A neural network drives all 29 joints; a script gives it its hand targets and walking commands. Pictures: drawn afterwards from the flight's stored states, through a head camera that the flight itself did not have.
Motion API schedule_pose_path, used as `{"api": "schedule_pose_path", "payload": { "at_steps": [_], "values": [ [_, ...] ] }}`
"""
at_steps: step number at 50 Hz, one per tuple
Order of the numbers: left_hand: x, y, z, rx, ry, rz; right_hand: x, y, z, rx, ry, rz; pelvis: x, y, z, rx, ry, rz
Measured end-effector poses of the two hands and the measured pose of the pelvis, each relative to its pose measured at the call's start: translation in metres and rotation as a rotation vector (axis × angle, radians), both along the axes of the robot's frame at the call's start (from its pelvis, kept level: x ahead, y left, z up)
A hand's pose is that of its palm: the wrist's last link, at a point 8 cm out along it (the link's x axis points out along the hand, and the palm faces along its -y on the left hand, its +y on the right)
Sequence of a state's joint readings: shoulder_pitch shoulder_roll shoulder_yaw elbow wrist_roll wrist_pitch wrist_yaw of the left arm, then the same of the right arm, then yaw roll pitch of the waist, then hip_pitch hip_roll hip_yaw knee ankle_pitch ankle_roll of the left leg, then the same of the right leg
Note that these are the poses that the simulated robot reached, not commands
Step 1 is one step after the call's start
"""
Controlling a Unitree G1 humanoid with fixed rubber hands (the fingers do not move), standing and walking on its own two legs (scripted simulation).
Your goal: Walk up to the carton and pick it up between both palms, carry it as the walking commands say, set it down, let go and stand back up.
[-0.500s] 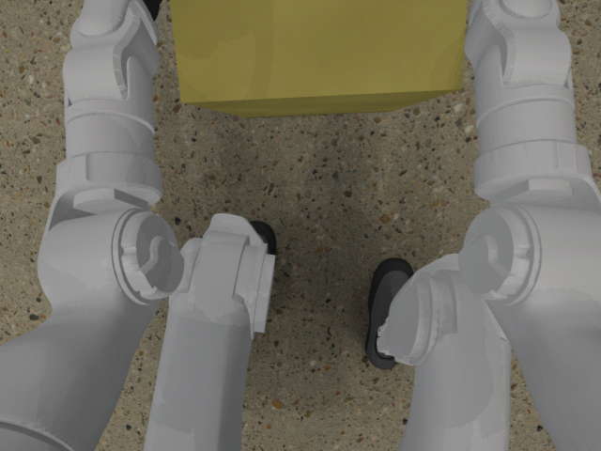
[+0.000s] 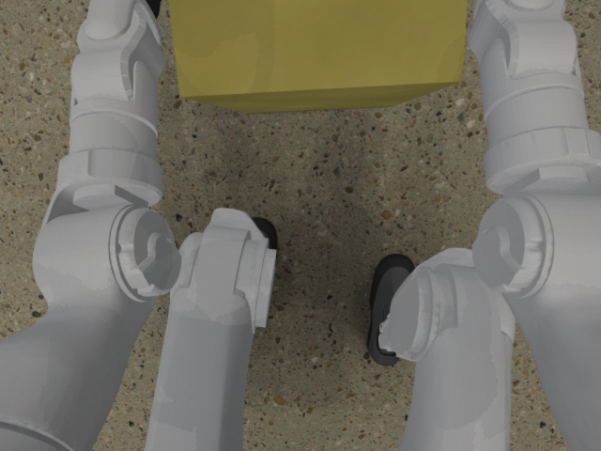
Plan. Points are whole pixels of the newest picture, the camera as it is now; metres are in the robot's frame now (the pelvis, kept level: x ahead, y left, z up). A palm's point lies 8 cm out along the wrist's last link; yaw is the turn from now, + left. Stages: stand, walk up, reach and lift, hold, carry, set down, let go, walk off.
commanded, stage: set down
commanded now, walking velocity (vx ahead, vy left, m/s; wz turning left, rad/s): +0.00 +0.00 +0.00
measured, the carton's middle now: out of the picture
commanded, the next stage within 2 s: let go in 1.74 s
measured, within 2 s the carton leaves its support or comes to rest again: neither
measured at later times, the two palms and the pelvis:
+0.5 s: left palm (115, 10) +0.49 +0.28 -0.16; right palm out of the picture +0.57 -0.10 -0.16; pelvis -0.02 +0.01 -0.01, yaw +1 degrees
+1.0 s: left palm out of the picture +0.50 +0.29 -0.02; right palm out of the picture +0.58 -0.10 -0.02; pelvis +0.00 +0.01 +0.09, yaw +1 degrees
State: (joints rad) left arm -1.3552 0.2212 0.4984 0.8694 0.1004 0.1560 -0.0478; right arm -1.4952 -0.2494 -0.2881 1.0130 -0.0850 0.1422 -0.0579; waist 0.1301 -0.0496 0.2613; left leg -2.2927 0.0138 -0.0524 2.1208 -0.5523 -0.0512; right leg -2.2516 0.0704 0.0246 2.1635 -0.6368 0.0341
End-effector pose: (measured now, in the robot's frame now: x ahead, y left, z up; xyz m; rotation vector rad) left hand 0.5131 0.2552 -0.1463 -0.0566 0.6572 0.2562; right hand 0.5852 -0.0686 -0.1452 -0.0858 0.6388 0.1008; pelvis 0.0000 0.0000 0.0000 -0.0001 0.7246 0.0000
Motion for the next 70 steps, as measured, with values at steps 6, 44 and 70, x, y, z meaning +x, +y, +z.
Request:
{"api": "schedule_pose_path", "payload": {
  "at_steps": [6, 44, 70],
  "values": [
    [-0.017, -0.001, -0.023, 0.035, 0.076, 0.014, -0.019, -0.007, -0.023, -0.058, 0.065, 0.015, -0.002, 0.001, 0.004, -0.001, -0.017, 0.007],
    [-0.009, 0.032, 0.091, 0.052, -0.020, 0.087, -0.002, -0.033, 0.090, -0.069, -0.016, -0.032, -0.004, 0.010, 0.058, -0.012, 0.041, 0.025],
    [-0.014, 0.048, 0.245, 0.052, -0.034, 0.084, 0.001, -0.042, 0.237, -0.054, -0.019, -0.024, 0.014, 0.009, 0.185, -0.006, 0.120, 0.022]
  ]
}}
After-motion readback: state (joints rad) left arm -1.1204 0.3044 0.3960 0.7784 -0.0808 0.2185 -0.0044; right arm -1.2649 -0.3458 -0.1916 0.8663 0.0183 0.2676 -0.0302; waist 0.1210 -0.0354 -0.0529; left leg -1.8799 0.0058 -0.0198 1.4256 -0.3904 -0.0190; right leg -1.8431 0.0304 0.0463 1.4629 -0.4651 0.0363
